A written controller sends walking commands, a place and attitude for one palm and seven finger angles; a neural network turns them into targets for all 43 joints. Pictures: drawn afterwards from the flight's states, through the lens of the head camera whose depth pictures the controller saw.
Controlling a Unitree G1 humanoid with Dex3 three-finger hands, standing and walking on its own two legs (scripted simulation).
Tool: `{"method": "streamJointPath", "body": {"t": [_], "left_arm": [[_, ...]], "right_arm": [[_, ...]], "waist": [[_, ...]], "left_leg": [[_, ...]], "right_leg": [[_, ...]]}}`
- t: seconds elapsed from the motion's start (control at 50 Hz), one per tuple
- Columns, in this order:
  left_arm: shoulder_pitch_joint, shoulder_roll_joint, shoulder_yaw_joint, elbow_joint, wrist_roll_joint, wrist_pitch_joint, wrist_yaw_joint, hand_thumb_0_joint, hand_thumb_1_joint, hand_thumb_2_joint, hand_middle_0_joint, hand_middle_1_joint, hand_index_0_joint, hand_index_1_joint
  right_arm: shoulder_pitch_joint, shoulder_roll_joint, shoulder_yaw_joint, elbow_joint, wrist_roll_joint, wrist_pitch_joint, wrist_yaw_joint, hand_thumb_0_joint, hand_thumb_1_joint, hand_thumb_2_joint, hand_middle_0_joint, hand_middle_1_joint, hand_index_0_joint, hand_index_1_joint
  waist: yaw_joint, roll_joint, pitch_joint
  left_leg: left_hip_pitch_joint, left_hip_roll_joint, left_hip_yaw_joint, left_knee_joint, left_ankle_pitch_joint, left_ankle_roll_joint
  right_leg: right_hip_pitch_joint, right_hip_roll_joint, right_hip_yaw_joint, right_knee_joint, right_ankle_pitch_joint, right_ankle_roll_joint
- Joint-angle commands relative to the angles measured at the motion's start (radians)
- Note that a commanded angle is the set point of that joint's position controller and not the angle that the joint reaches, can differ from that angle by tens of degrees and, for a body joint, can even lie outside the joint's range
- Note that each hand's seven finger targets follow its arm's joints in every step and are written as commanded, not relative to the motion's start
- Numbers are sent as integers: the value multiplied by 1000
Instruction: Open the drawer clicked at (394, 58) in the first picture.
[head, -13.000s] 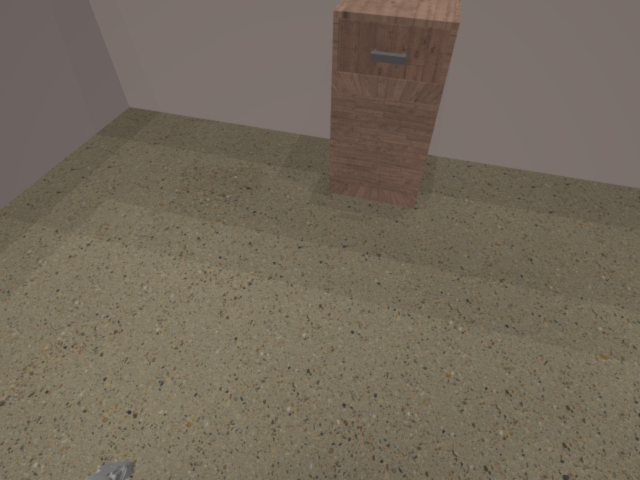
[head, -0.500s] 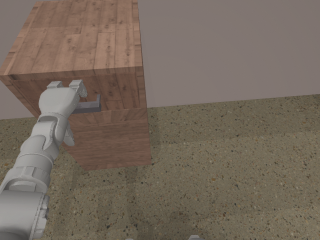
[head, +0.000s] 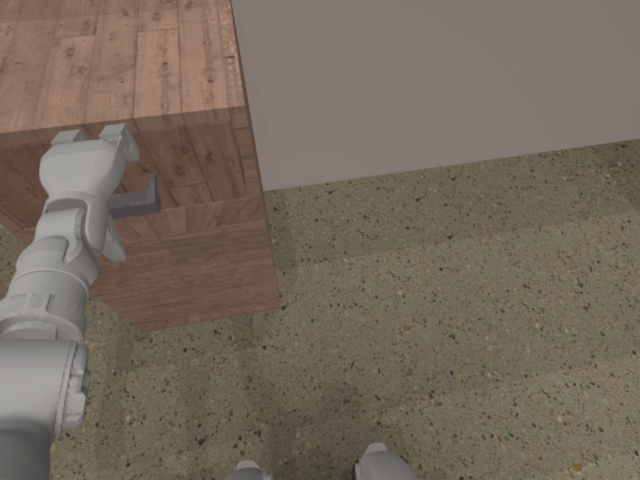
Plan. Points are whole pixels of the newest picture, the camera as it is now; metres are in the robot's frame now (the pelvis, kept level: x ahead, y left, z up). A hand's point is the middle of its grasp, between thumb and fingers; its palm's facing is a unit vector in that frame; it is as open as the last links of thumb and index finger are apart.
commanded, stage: move the hooked fingers above the handle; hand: left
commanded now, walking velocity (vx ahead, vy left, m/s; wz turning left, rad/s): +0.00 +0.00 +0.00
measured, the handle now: (116, 195) +0.53 +0.27 -0.03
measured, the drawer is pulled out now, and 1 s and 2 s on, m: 0.00 0.00 0.00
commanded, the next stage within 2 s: none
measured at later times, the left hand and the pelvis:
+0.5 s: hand (110, 202) +0.47 +0.25 +0.03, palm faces -0.06 -0.01 -1.00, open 13.8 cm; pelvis +0.00 +0.00 +0.00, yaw +1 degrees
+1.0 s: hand (109, 199) +0.48 +0.25 +0.03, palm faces -0.03 -0.02 -1.00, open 13.8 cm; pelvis +0.00 -0.01 +0.00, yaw +1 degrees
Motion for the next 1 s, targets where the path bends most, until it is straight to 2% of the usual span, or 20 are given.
{"method": "streamJointPath", "body": {"t": [0.0,0.02,0.08,0.14,0.16,0.18,0.2,0.32,0.4,0.42,0.54,0.62,0.7,0.74,0.78,0.8,0.82,0.86,0.92,0.98], "left_arm": [[-322,366,98,-166,-5,26,28,0,-500,300,-300,-1200,-300,-1200],[-295,361,98,-170,-13,22,23,0,-500,300,-300,-1200,-300,-1200],[-373,332,67,-231,-16,-19,11,0,-500,300,-300,-1200,-300,-1200],[-399,258,10,-264,-15,-60,11,0,-500,300,-300,-1200,-300,-1200],[-415,264,19,-280,-14,-72,15,0,-500,300,-300,-1200,-300,-1200],[-443,217,-19,-308,-17,-82,17,0,-500,300,-300,-1200,-300,-1200],[-433,210,-11,-312,-21,-87,24,0,-500,300,-300,-1200,-300,-1200],[-391,194,-8,-187,-11,-14,64,0,-500,300,-300,-1200,-300,-1200],[-407,224,8,-168,5,42,79,0,-500,300,-300,-1200,-300,-1200],[-405,261,30,-157,4,53,76,0,-500,300,-300,-1200,-300,-1200],[-405,351,81,-210,-3,31,41,0,-500,300,-300,-1200,-300,-1200],[-340,290,49,-215,-12,2,18,0,-500,300,-300,-1200,-300,-1200],[-298,182,-22,-219,-26,-22,-2,0,-500,300,-300,-1200,-300,-1200],[-321,164,-39,-224,-34,-30,-4,0,-500,300,-300,-1200,-300,-1200],[-369,190,-23,-232,-35,-43,3,0,-500,300,-300,-1200,-300,-1200],[-368,212,-7,-224,-30,-47,10,0,-500,300,-300,-1200,-300,-1200],[-395,265,29,-232,-26,-52,20,0,-500,300,-300,-1200,-300,-1200],[-452,297,42,-265,-7,-60,46,0,-500,300,-300,-1200,-300,-1200],[-444,374,109,-267,7,-50,88,0,-500,300,-300,-1200,-300,-1200],[-412,367,109,-219,4,-4,100,0,-500,300,-300,-1200,-300,-1200]], "right_arm": [[119,-171,-56,-68,4,-5,-19,0,-900,-900,200,300,200,300],[114,-168,-54,-73,6,-5,-19,0,-900,-900,200,300,200,300],[118,-163,-60,-68,9,-11,-34,0,-900,-900,200,300,200,300],[121,-156,-70,-57,8,-22,-38,0,-900,-900,200,300,200,300],[128,-154,-72,-52,5,-25,-39,0,-900,-900,200,300,200,300],[127,-148,-75,-51,2,-28,-37,0,-900,-900,200,300,200,300],[134,-145,-79,-44,1,-30,-33,0,-900,-900,200,300,200,300],[116,-149,-67,-39,2,-21,-10,0,-900,-900,200,300,200,300],[107,-155,-60,-61,3,-17,-3,0,-900,-900,200,300,200,300],[99,-158,-56,-64,5,-16,-5,0,-900,-900,200,300,200,300],[92,-158,-52,-77,6,-14,-27,0,-900,-900,200,300,200,300],[95,-152,-57,-73,7,-16,-28,0,-900,-900,200,300,200,300],[111,-142,-69,-67,10,-18,-26,0,-900,-900,200,300,200,300],[112,-146,-69,-60,12,-18,-26,0,-900,-900,200,300,200,300],[115,-149,-68,-51,12,-19,-28,0,-900,-900,200,300,200,300],[119,-151,-69,-51,13,-20,-29,0,-900,-900,200,300,200,300],[117,-156,-65,-47,13,-19,-32,0,-900,-900,200,300,200,300],[110,-152,-61,-51,10,-20,-35,0,-900,-900,200,300,200,300],[96,-154,-58,-48,1,-21,-30,0,-900,-900,200,300,200,300],[94,-155,-54,-51,-3,-18,-20,0,-900,-900,200,300,200,300]], "waist": [[48,-13,-447],[62,-2,-436],[22,-12,-415],[-1,33,-401],[2,46,-412],[-8,82,-428],[-2,93,-450],[11,77,-353],[19,43,-392],[25,44,-387],[34,8,-474],[41,38,-435],[22,10,-412],[9,2,-363],[-2,-19,-325],[3,-23,-344],[5,-14,-344],[7,38,-371],[33,101,-434],[43,93,-475]], "left_leg": [[225,-55,14,-88,438,40],[219,-60,19,-96,418,41],[246,-53,10,-101,400,46],[308,-50,-1,-96,393,43],[329,-48,-10,-93,413,40],[366,-47,-15,-86,446,37],[396,-45,-21,-79,469,34],[327,-49,-20,-87,456,25],[309,-54,-11,-93,443,30],[292,-56,-5,-96,419,32],[282,-62,7,-89,436,42],[298,-57,11,-95,458,38],[322,-54,8,-96,471,37],[312,-52,5,-106,423,38],[293,-54,0,-112,391,41],[285,-59,0,-110,374,43],[269,-62,-1,-107,363,44],[265,-68,-6,-99,367,42],[275,-69,-6,-76,408,37],[270,-69,-3,-70,451,33]], "right_leg": [[339,53,-46,-69,383,-52],[353,52,-43,-76,373,-54],[325,50,-41,-93,347,-53],[250,55,-45,-102,291,-55],[235,56,-50,-94,285,-59],[214,57,-52,-91,288,-62],[202,59,-57,-87,288,-61],[177,61,-75,-78,275,-69],[232,59,-69,-78,300,-66],[248,57,-64,-81,298,-64],[351,48,-41,-78,385,-52],[328,51,-47,-85,385,-56],[306,56,-50,-98,382,-55],[277,56,-52,-111,340,-55],[270,52,-51,-122,317,-58],[276,54,-45,-117,305,-55],[279,52,-42,-112,303,-56],[267,51,-42,-94,293,-60],[263,51,-44,-62,306,-63],[291,53,-54,-48,346,-63]]}}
